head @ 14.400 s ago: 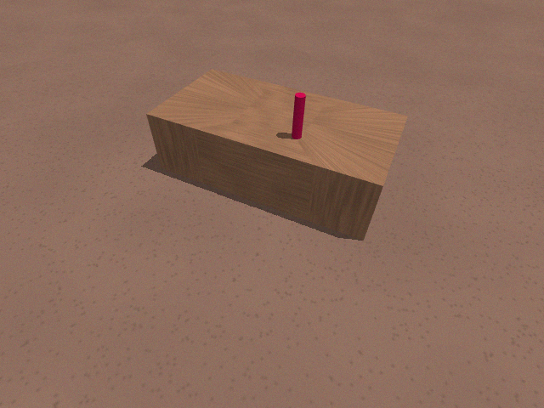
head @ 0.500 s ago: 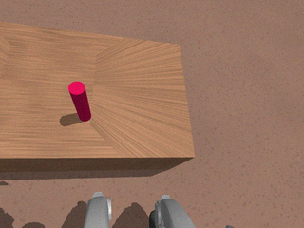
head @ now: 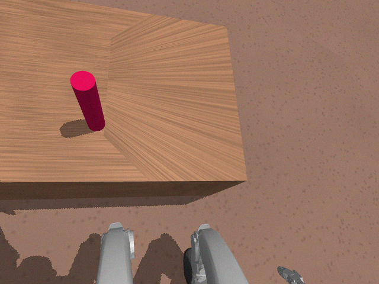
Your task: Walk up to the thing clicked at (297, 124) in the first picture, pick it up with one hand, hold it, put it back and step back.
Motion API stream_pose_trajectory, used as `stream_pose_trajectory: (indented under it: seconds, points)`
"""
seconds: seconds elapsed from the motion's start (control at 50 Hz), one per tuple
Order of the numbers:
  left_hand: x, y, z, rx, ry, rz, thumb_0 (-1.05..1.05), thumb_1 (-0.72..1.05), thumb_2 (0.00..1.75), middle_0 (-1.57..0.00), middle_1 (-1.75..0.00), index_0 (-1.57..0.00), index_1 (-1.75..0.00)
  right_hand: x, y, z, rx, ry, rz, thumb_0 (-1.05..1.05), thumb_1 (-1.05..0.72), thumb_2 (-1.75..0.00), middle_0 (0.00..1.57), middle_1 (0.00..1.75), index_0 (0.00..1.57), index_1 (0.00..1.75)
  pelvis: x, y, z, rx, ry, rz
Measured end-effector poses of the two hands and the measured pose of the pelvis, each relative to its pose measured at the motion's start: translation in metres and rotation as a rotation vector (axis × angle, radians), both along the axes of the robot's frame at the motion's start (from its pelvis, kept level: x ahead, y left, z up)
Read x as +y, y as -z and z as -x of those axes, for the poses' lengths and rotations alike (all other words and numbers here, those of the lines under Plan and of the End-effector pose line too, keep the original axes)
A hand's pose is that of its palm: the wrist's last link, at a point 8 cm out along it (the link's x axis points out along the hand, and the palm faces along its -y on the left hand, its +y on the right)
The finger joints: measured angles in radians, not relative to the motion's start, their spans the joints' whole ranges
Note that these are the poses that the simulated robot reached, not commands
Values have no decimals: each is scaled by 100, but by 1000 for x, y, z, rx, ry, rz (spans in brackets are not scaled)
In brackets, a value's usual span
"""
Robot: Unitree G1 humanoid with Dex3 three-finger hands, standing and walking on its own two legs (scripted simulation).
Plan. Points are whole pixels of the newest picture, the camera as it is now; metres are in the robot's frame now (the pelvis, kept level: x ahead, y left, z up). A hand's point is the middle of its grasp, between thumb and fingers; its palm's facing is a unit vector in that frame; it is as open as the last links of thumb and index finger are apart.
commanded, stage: approach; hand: left
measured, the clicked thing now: (90, 106) +0.54 +0.20 -0.14
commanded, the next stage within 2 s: close in in 0.14 s
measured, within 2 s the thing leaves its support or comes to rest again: neither
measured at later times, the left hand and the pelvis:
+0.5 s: hand (72, 114) +0.51 +0.23 -0.14, palm faces +0.18 -0.98 +0.03, open 17.6 cm; pelvis -0.05 -0.02 -0.15, yaw -3 degrees
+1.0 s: hand (91, 117) +0.51 +0.20 -0.15, palm faces +0.16 -0.99 +0.00, open 17.7 cm; pelvis -0.05 -0.03 -0.16, yaw -4 degrees
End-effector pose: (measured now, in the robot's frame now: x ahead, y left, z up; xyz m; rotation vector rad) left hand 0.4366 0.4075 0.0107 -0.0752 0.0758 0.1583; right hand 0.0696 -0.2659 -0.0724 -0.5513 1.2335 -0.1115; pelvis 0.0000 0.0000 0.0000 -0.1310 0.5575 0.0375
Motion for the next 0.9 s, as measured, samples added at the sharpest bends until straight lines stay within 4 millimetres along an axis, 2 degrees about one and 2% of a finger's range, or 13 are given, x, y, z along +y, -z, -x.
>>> stream_pose_trajectory:
  seconds: [0.12, 0.2, 0.34, 0.46, 0.56, 0.68, 0.78, 0.9]
  points:
    - [-30, 66, -13, -39, 27, -6, -2, -58, 5, -3, -6, -4, -6, 0, 53, 8, 34, 0, -15, 1, -87, -89, 21, 30, 20, 30, -3, 49, 11, 50, 16, 7]
    - [-53, 96, -22, -53, 46, -8, -2, -57, 7, -2, -7, -3, -7, 3, 88, 17, 58, 11, -45, 1, -88, -89, 21, 30, 20, 30, -6, 77, 19, 67, 24, 7]
    - [-94, 132, -36, -51, 41, -7, -2, -57, 8, -1, -8, -2, -7, 6, 142, 41, 93, 53, -112, 1, -89, -90, 21, 30, 20, 30, -13, 121, 34, 78, 41, 0]
    - [-118, 149, -42, -60, -18, -32, -2, -57, 6, -2, -7, -3, -6, 4, 176, 65, 136, 106, -146, 1, -90, -90, 21, 30, 20, 30, -18, 148, 44, 67, 60, -7]
    - [-131, 149, -42, -59, -30, -76, -2, -55, 5, -2, -7, -4, -6, -1, 188, 83, 167, 154, -152, 1, -90, -90, 21, 30, 20, 30, -22, 158, 51, 57, 67, -14]
    - [-143, 145, -43, -52, -12, -86, -2, -55, 3, -3, -7, -6, -4, -11, 187, 94, 176, 193, -128, 1, -91, -90, 21, 30, 20, 30, -24, 160, 53, 55, 70, -17]
    - [-150, 148, -45, -43, -1, -73, -2, -57, 1, -4, -6, -7, -3, -20, 182, 95, 178, 202, -102, 1, -91, -89, 21, 30, 20, 30, -26, 159, 51, 62, 71, -19]
    - [-157, 155, -44, -34, -6, -66, -2, -59, 1, -5, -4, -7, -2, -27, 179, 87, 177, 197, -84, 1, -91, -90, 21, 30, 20, 30, -26, 158, 48, 66, 71, -19]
